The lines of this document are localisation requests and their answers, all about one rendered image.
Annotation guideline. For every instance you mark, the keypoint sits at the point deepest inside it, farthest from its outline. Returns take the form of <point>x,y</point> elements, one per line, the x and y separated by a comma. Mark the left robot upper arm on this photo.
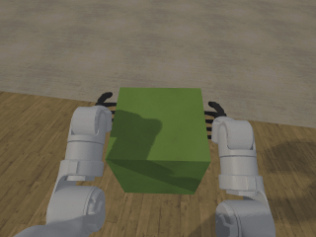
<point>74,211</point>

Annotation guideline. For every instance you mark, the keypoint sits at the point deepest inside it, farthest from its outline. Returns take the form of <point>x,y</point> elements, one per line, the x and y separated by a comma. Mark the right robot hand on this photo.
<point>219,113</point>

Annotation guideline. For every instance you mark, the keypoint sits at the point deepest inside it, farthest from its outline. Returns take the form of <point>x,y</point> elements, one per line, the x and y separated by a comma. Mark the left robot forearm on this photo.
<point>85,146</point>

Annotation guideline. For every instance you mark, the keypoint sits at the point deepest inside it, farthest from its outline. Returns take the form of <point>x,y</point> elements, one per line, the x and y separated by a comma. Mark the right robot forearm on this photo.
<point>239,174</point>

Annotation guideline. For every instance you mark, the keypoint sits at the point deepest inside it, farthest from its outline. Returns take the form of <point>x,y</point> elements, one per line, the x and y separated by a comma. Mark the left robot hand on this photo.
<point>101,100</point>

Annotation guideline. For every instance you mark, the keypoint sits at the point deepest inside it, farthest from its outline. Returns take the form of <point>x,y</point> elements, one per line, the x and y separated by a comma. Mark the right robot upper arm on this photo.
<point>243,218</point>

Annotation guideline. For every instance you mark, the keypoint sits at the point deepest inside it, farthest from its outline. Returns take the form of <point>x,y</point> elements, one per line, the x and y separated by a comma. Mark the carton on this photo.
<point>158,143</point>

